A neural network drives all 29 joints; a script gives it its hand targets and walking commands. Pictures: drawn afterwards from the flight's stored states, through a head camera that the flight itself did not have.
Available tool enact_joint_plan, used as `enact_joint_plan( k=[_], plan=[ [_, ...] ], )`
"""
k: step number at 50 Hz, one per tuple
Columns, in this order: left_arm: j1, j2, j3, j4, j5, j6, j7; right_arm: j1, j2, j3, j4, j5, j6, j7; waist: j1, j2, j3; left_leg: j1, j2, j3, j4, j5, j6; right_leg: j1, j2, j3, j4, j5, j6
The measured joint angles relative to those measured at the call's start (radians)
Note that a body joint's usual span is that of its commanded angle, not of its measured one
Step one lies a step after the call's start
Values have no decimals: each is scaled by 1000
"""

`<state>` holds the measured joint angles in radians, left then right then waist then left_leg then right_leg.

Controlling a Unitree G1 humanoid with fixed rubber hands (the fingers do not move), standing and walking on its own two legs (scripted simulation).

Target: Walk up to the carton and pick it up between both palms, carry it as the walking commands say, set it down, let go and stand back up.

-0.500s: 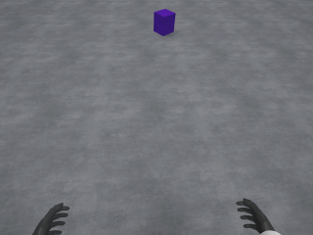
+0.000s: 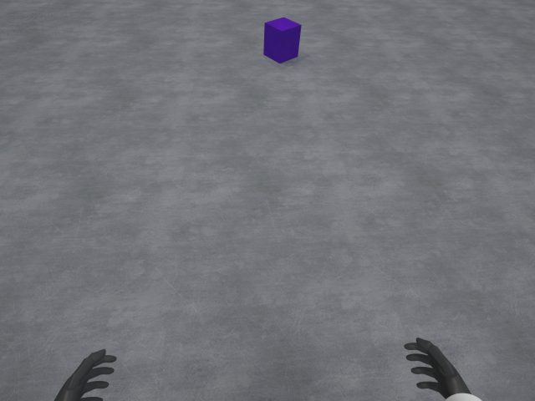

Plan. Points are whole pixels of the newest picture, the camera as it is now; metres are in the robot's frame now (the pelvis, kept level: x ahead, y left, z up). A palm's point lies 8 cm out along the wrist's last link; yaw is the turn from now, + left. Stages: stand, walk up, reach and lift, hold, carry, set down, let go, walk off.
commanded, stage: stand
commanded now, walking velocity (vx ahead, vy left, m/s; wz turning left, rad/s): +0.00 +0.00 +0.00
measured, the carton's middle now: (281, 40) +2.79 -0.19 -0.63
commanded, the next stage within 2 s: walk up in 0.68 s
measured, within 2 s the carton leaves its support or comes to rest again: neither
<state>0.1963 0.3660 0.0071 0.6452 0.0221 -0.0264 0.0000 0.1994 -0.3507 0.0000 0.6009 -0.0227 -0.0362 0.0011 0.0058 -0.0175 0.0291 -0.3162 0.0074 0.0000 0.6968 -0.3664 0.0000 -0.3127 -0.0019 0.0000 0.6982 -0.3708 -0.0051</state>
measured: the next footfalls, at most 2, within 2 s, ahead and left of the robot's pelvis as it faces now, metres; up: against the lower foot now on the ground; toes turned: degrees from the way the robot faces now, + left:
left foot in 1.34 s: +0.20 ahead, +0.13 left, +0.00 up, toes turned +1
right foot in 1.72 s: +0.36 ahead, -0.21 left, +0.00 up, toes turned -5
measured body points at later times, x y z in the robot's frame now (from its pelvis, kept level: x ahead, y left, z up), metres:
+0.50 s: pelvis -0.01 +0.00 +0.00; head -0.01 +0.01 +0.45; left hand +0.14 +0.29 -0.09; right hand +0.16 -0.28 -0.07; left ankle +0.00 +0.12 -0.72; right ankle +0.00 -0.12 -0.72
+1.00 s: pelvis -0.01 -0.01 +0.01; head +0.00 -0.01 +0.46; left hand +0.14 +0.27 -0.09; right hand +0.12 -0.29 -0.09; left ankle +0.00 +0.12 -0.72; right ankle -0.01 -0.13 -0.71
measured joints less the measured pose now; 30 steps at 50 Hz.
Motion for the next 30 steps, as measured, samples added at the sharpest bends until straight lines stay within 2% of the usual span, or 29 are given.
enact_joint_plan(
  k=[30],
  plan=[
    [0,7,0,46,0,-2,0,0,-8,0,14,4,0,0,-1,-1,0,0,0,0,0,21,0,0,0,0,0,21,0]
  ],
)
